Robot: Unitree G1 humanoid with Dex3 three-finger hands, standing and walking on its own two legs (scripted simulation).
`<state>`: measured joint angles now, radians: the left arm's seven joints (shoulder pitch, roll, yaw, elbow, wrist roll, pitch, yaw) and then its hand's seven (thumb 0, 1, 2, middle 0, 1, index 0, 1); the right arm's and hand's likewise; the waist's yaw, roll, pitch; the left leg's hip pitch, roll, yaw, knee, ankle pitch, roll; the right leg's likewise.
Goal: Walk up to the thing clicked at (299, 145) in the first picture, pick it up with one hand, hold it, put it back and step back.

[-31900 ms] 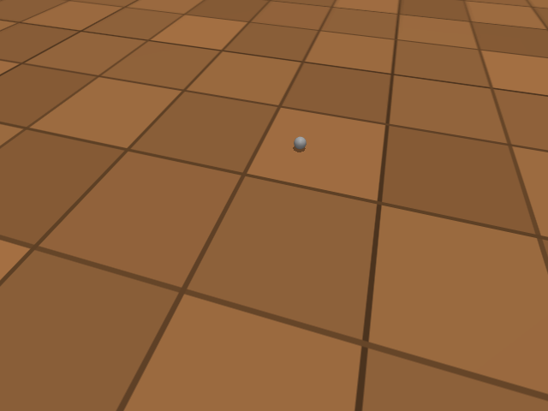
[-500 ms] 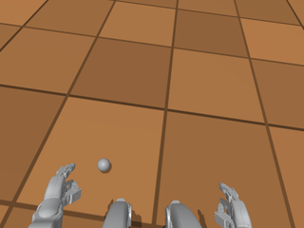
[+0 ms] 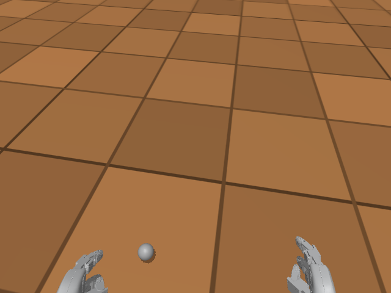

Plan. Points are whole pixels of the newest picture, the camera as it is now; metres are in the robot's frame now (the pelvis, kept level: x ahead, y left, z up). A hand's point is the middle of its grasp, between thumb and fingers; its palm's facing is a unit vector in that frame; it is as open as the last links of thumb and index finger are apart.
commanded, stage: home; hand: left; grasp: from above
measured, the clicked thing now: (145, 251) +0.45 +0.23 -0.68
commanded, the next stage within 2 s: stand in 1.82 s
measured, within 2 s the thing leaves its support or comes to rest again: neither
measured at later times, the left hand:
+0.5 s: hand out of the picture +0.15 +0.18 -0.05, palm faces +0.04 -0.98 -0.20, open 7.4 cm
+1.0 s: hand out of the picture +0.15 +0.18 -0.05, palm faces +0.04 -0.98 -0.20, open 7.4 cm
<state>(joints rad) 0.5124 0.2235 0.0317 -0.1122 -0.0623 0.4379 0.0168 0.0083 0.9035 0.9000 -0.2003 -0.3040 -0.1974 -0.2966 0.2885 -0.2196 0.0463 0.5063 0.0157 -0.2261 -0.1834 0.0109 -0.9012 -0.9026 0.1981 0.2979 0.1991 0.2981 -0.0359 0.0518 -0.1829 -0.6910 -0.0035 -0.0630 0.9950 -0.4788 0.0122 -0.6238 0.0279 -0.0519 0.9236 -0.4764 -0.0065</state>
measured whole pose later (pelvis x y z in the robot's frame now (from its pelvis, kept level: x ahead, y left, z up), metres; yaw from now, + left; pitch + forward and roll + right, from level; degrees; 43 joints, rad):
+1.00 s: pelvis -0.01 +0.00 +0.00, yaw +0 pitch +9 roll -3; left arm 0.51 0.24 0.02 -0.13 -0.06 0.44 0.01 0.01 0.90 0.90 -0.20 -0.30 -0.20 -0.30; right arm 0.30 -0.22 0.04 0.54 0.01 -0.25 -0.18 0.01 -0.90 -0.90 0.20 0.30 0.20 0.30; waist -0.03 0.05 -0.17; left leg -0.70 0.00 -0.06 1.01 -0.47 0.01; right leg -0.63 0.03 -0.05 0.94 -0.47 -0.01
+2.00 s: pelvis -0.01 +0.00 +0.01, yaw -1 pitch +5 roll -1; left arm 0.34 0.26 0.00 0.20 0.02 0.21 0.03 0.01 0.90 0.90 -0.20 -0.30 -0.20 -0.30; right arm 0.22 -0.25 0.02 0.67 -0.08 -0.13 -0.10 0.01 -0.90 -0.90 0.20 0.30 0.20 0.30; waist 0.01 0.01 -0.06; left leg -0.57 -0.02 -0.03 0.94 -0.45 0.02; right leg -0.53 0.01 -0.02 0.90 -0.46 -0.01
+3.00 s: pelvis -0.01 +0.01 +0.06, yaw -1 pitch -4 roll +0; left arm 0.15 0.29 0.03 1.15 0.02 0.00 0.02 0.00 0.90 0.90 -0.20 -0.30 -0.20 -0.30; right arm 0.14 -0.31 -0.02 1.14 -0.02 0.00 -0.02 0.00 -0.90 -0.90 0.20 0.30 0.20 0.30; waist 0.01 0.01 0.06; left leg -0.10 -0.04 -0.01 0.33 -0.16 0.03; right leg -0.08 -0.02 0.01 0.34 -0.19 0.02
